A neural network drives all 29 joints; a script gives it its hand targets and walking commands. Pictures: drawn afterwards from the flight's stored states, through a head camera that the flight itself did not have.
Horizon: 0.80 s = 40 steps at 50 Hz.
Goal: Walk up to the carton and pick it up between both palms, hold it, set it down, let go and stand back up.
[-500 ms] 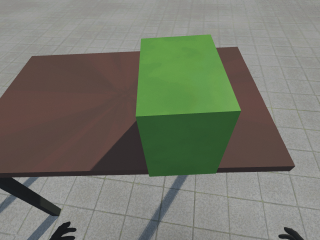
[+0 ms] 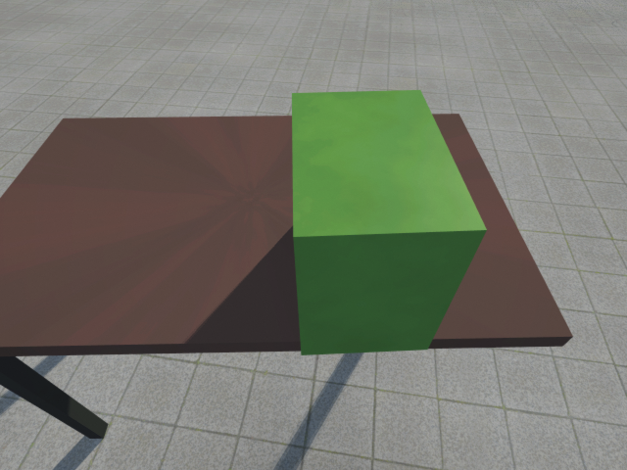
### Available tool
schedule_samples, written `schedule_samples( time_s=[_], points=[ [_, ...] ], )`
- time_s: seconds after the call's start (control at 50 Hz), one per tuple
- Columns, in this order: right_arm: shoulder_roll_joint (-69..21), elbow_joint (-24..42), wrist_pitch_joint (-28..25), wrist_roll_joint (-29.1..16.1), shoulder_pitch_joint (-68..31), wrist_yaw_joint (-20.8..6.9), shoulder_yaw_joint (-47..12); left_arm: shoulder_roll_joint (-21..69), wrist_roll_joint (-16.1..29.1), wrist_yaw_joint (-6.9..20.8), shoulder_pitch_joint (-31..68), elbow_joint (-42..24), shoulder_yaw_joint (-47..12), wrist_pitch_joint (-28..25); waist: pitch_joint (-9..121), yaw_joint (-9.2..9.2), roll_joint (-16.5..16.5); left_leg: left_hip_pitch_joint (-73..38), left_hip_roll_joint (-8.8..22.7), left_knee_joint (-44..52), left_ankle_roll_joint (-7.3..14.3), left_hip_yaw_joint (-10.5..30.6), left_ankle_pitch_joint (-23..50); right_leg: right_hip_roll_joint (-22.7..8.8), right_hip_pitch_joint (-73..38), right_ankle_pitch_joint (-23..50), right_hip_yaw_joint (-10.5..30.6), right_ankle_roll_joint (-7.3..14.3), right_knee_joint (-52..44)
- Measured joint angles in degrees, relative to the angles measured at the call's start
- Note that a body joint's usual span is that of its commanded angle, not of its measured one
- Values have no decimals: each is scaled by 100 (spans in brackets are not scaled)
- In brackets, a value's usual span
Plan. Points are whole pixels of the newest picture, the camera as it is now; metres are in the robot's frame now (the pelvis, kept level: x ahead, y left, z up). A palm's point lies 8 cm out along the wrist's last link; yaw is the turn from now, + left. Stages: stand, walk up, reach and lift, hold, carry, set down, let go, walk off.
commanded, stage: walk up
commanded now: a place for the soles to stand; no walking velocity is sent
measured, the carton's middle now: (360, 223) +0.47 -0.04 +0.04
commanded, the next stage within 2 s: reach and lift in 1.08 s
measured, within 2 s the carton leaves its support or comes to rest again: neither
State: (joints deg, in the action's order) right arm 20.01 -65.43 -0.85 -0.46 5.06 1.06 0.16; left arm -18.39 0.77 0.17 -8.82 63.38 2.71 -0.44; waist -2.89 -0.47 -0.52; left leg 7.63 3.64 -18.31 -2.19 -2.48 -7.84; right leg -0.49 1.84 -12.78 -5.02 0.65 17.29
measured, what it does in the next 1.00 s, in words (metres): stands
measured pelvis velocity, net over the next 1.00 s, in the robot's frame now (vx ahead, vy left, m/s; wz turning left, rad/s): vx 0.01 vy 0.02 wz -0.05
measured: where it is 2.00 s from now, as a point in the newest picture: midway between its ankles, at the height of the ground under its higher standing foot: outside the picture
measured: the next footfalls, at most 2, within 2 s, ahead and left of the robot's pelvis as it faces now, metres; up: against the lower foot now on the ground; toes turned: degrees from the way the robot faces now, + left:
none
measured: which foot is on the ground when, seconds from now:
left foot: down 0.00-1.00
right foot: down 0.00-1.00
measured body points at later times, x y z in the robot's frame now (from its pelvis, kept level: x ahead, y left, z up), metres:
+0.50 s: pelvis +0.00 +0.02 +0.00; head +0.01 +0.03 +0.45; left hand +0.06 +0.32 -0.14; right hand +0.08 -0.28 -0.12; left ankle +0.02 +0.15 -0.75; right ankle -0.03 -0.11 -0.75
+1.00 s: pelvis +0.01 +0.02 +0.00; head +0.01 +0.02 +0.45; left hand +0.06 +0.31 -0.14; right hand +0.06 -0.30 -0.12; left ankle +0.02 +0.15 -0.75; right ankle -0.03 -0.11 -0.75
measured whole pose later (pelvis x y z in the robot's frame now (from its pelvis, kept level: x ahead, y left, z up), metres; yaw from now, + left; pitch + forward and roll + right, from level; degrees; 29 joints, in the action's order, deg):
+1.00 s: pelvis +0.01 +0.02 +0.00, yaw -3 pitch -2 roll +0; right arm 21.3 -59.2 -1.2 -0.1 10.7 1.9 -0.3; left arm -19.0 -0.4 0.5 -12.7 61.3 3.4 0.2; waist -1.2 0.0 -0.8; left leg 8.8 3.7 -21.1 -1.1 -5.0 -10.3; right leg -1.0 3.5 -13.3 -2.0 -0.7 18.5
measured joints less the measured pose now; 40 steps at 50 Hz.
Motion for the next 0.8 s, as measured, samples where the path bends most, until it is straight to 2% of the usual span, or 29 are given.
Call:
schedule_samples(
  time_s=[0.48,0.8],
  points=[
    [-42,188,-60,18,164,-25,11,-64,-40,-30,-102,1,4,-36,81,25,-24,-48,-127,117,144,-155,14,-141,-17,107,160,-168,-165],
    [35,465,-54,49,429,59,-37,-61,-120,21,-327,-81,76,44,169,43,-33,109,-59,-190,139,-195,-183,-99,118,0,233,-162,27]
  ],
)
